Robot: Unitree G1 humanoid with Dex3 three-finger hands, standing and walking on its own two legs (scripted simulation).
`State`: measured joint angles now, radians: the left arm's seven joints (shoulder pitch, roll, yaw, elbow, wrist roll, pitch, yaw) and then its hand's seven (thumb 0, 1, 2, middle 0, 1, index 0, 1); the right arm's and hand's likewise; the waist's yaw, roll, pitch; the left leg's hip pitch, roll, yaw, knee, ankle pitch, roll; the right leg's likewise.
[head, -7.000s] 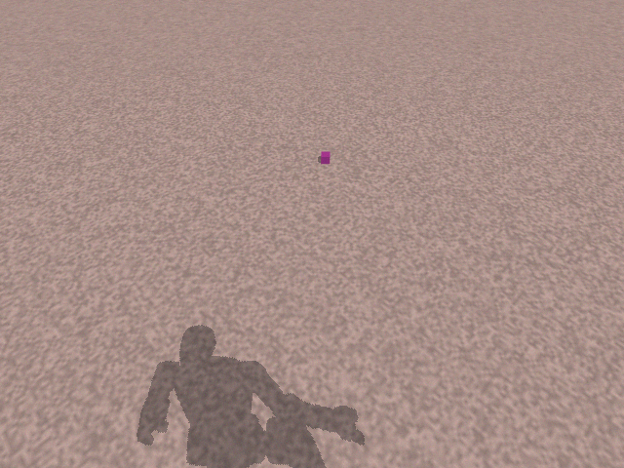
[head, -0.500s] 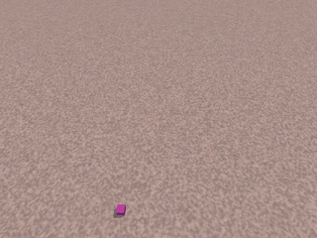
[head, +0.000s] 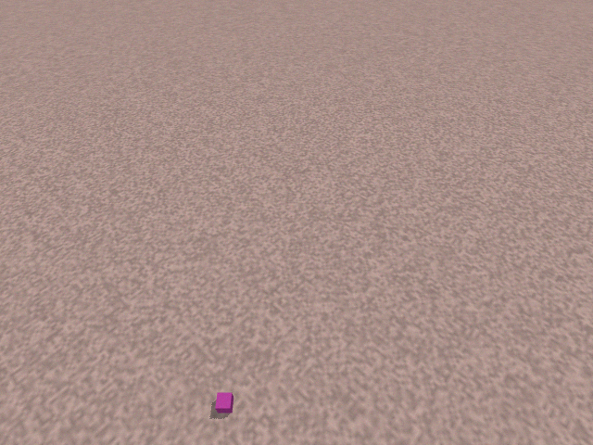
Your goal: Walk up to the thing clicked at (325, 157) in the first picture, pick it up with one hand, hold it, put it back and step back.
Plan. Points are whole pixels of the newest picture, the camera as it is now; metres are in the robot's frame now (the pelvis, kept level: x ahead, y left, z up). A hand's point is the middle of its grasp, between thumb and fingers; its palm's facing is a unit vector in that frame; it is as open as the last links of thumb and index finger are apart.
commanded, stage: walk up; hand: left
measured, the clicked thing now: (224, 402) +0.42 +0.24 -0.76
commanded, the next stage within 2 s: stand in 0.28 s
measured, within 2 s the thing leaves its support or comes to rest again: neither
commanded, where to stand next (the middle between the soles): +0.05 -0.01 m, yaw +0 degrees
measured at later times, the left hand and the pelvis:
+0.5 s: hand out of the picture +0.08 +0.24 -0.15, palm faces -0.03 -0.94 -0.35, open 7.3 cm; pelvis +0.00 -0.01 +0.00, yaw +0 degrees
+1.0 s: hand out of the picture +0.06 +0.22 -0.15, palm faces -0.02 -0.94 -0.35, open 7.3 cm; pelvis +0.00 -0.03 +0.00, yaw +1 degrees
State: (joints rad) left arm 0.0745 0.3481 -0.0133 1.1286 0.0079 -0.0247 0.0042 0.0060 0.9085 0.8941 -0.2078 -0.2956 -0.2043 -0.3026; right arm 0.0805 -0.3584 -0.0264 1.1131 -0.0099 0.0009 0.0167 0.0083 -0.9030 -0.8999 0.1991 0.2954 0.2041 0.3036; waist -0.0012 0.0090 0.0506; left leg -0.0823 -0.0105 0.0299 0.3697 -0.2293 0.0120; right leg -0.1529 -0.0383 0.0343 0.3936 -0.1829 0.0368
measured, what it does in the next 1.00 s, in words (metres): stands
